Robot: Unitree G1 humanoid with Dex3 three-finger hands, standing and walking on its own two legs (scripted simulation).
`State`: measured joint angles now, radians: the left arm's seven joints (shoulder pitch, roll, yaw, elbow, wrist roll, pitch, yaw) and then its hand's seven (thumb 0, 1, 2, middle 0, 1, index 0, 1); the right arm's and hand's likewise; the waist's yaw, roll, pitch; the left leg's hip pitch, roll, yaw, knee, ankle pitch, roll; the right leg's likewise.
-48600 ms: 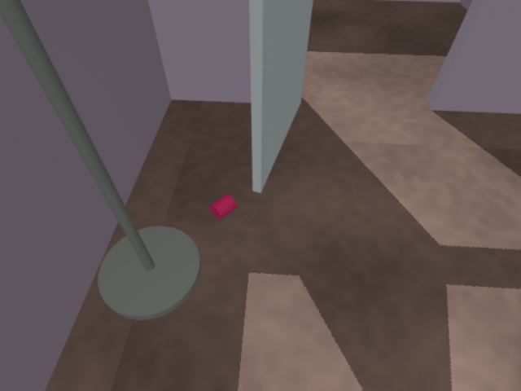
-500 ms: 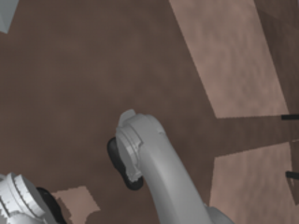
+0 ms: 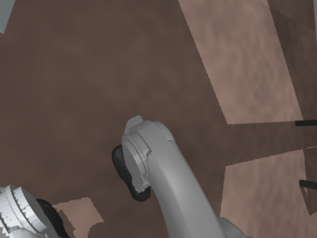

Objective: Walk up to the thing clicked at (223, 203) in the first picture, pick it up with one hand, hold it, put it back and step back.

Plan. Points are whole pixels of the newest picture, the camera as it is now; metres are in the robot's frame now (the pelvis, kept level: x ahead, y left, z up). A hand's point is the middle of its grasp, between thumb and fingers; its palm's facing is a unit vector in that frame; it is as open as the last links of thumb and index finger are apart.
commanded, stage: withdraw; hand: left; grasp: from above
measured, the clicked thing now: out of the picture +0.54 +0.33 -0.28
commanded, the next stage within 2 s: home in 0.84 s
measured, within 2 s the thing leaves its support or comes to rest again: neither
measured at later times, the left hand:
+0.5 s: hand out of the picture +0.49 +0.34 -0.11, palm faces -0.49 -0.12 -0.86, open 13.9 cm
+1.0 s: hand out of the picture +0.51 +0.34 -0.11, palm faces -0.37 -0.09 -0.93, open 13.6 cm
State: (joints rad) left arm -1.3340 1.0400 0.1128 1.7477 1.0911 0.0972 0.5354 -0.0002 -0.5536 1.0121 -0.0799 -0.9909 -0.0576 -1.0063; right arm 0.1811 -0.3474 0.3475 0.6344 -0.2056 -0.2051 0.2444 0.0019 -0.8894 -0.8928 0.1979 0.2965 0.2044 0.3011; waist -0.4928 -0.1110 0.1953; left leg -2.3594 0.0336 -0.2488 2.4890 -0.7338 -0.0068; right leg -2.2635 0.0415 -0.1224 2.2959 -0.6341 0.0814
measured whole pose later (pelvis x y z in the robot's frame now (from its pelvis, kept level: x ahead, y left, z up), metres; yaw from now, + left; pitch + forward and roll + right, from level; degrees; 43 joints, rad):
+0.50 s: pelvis -0.01 +0.00 +0.02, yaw +5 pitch +32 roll -12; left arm -1.10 0.86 -0.01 1.24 1.12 0.01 0.02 0.00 -0.50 0.99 -0.12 -0.99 -0.12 -0.99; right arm 0.19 -0.37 0.18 0.56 -0.12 0.02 0.19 0.00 -0.91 -0.90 0.20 0.30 0.21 0.30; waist -0.32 0.04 0.06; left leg -2.29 0.01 -0.19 2.39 -0.68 0.00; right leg -2.19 0.00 -0.08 2.24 -0.63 0.06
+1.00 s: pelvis -0.01 +0.00 +0.02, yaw +6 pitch +36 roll -10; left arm -1.23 0.86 0.01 1.42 1.23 0.00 0.23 0.00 -0.44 0.96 -0.16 -0.96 -0.16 -0.95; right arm 0.21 -0.29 0.19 0.59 -0.12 0.04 0.09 0.00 -0.91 -0.90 0.20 0.30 0.21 0.30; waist -0.38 0.01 0.00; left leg -2.36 0.01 -0.14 2.38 -0.65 0.01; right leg -2.28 0.00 -0.04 2.26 -0.61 0.06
